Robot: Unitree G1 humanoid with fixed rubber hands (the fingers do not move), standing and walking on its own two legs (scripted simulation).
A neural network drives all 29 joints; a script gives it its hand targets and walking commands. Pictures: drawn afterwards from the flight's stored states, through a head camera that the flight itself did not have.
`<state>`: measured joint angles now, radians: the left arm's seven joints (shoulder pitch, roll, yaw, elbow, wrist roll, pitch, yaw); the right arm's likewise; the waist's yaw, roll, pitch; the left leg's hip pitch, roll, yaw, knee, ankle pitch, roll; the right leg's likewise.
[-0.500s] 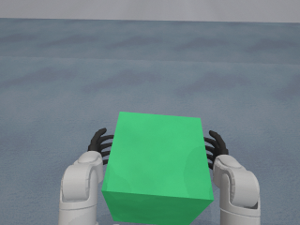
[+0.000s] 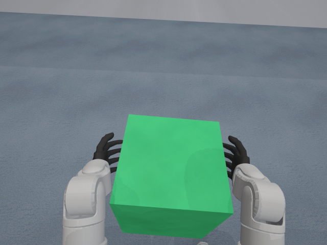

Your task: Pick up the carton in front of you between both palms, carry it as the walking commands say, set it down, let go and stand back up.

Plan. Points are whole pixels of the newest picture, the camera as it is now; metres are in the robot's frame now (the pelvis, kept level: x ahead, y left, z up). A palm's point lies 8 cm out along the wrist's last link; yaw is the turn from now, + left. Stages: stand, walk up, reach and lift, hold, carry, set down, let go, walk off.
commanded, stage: carry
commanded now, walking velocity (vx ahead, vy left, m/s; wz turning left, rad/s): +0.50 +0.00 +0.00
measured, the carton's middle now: (167, 180) +0.27 +0.00 +0.02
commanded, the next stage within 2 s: none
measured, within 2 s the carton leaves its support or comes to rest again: neither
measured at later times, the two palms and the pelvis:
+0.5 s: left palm (131, 81) +0.59 +0.13 +0.09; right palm (220, 84) +0.60 -0.17 +0.08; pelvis +0.33 -0.03 +0.00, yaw +2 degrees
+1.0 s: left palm (132, 35) +0.93 +0.17 +0.09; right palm (199, 36) +0.93 -0.13 +0.09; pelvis +0.66 +0.02 +0.00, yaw +0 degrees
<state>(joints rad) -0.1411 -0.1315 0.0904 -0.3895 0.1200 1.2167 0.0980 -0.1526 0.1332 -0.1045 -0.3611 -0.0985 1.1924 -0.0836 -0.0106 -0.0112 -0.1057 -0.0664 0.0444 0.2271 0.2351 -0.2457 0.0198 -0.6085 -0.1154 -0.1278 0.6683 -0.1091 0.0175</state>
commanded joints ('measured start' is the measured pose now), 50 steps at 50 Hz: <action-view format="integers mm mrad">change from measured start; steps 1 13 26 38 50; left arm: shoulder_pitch -437 -487 -389 -513 -426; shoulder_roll -869 -991 -836 -938 -867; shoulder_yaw -710 -705 -691 -727 -723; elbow -25 -4 -75 -48 -66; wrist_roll -398 -437 -423 -430 -405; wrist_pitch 5 -46 -24 -10 -1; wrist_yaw -249 -285 -280 -271 -247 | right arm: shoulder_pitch -385 -473 -382 -450 -360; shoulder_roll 860 992 879 965 851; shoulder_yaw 690 752 748 708 688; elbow -17 -16 -89 -31 -55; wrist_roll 387 403 377 405 384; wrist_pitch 24 -16 -1 3 22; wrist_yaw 258 257 223 256 256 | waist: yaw -7 26 29 2 -5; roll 163 -49 -140 88 160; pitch -116 -287 -95 -283 -127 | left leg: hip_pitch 152 -569 -528 131 160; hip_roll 208 106 36 298 173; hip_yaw -88 -229 -39 -359 -26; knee -56 931 301 -16 28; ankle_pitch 345 -61 241 223 726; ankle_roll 89 -9 -16 108 68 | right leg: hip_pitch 14 697 718 12 60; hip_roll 37 -231 -140 -28 79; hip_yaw -61 259 -17 121 -89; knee -123 -418 -492 483 -119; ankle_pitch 71 149 265 -185 127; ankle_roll -14 -138 -121 -39 -3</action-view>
